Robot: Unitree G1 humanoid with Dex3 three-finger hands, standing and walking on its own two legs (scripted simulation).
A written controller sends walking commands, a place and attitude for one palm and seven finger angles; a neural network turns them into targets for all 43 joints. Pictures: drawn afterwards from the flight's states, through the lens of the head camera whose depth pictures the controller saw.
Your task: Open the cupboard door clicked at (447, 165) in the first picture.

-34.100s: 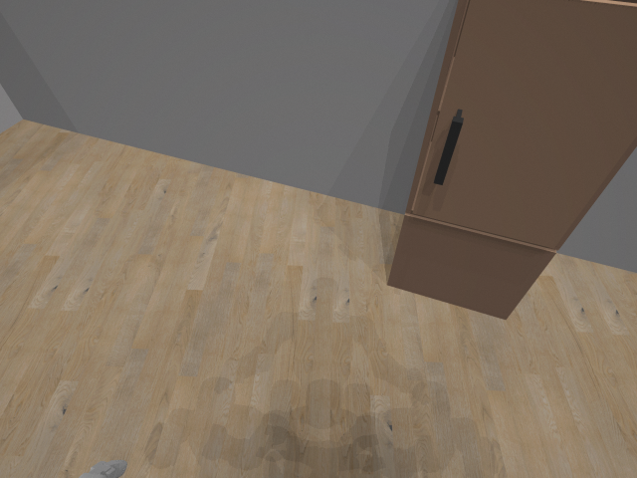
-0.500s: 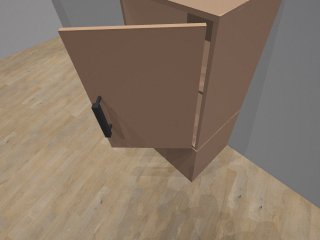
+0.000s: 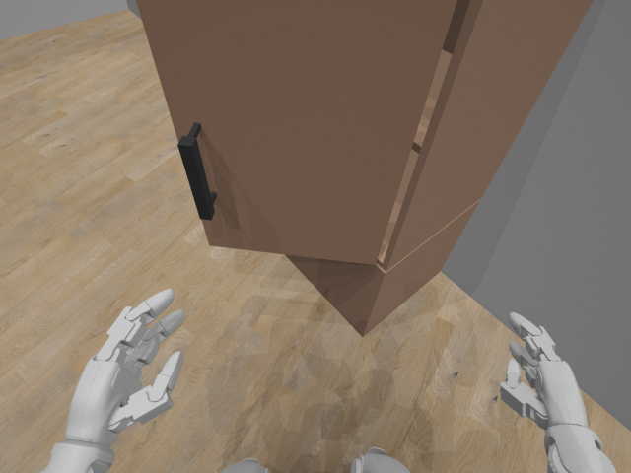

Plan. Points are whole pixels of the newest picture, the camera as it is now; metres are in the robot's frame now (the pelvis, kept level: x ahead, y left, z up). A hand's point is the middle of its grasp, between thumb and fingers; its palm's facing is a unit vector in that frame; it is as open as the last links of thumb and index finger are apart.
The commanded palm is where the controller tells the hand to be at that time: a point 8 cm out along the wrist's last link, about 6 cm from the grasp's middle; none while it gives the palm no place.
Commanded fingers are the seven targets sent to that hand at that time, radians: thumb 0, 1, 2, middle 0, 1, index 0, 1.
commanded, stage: raise the hand with hooked fingers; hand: left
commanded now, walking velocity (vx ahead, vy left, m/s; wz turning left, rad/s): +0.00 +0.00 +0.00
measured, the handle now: (201, 173) +0.58 +0.25 -0.01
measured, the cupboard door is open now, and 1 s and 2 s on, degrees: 44 44 44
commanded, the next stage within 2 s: move the hooked fingers beside the handle in 1.74 s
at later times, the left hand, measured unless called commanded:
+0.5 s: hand (119, 388) +0.21 +0.25 +0.00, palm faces -0.04 -1.00 -0.04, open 11.2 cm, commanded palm +0.18 +0.30 +0.00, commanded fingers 0.00 -0.13 0.46 -0.27 -0.96 -0.27 -0.96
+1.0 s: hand (83, 365) +0.23 +0.30 +0.00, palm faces -0.04 -1.00 -0.05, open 13.8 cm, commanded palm +0.22 +0.35 +0.01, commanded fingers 0.00 -0.50 0.30 -0.30 -1.20 -0.30 -1.20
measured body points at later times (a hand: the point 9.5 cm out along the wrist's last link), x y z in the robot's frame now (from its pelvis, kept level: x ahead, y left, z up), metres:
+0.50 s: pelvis -0.03 +0.03 -0.03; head +0.06 +0.04 +0.41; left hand +0.21 +0.30 +0.00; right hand +0.11 -0.20 -0.13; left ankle -0.02 +0.11 -0.67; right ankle +0.04 -0.09 -0.67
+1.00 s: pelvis -0.02 +0.04 -0.03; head +0.07 +0.08 +0.41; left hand +0.23 +0.35 +0.00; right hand +0.18 -0.19 -0.10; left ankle -0.02 +0.11 -0.67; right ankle +0.04 -0.08 -0.67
